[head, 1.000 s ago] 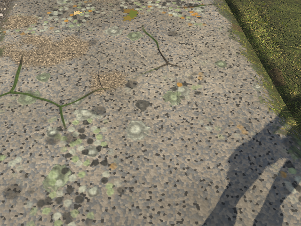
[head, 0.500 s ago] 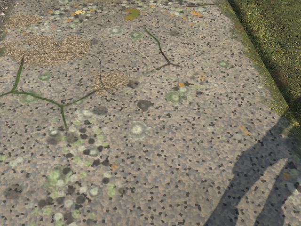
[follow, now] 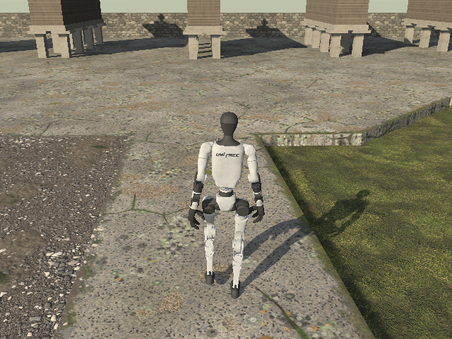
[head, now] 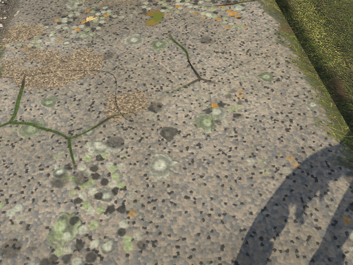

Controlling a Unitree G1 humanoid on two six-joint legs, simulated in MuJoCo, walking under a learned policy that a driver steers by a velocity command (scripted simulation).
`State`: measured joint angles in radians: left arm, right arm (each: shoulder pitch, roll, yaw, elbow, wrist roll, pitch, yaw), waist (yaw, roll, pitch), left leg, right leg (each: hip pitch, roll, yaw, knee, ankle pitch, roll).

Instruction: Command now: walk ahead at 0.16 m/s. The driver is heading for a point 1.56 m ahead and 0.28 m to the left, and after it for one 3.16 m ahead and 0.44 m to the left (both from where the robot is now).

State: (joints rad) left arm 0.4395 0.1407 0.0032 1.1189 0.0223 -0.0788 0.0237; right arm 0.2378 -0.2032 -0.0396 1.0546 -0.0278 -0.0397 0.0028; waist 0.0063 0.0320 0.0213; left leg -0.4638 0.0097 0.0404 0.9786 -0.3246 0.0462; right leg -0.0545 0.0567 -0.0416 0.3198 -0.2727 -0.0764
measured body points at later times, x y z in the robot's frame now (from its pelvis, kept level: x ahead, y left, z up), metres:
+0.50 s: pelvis +0.11 +0.00 +0.00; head +0.11 +0.00 +0.44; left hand +0.12 +0.22 -0.16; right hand +0.09 -0.23 -0.17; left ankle +0.14 +0.08 -0.74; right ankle +0.09 -0.10 -0.73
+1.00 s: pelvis +0.30 +0.02 -0.02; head +0.34 +0.02 +0.43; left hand +0.16 +0.23 -0.16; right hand +0.50 -0.20 -0.14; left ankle +0.42 +0.10 -0.74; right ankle +0.11 -0.09 -0.74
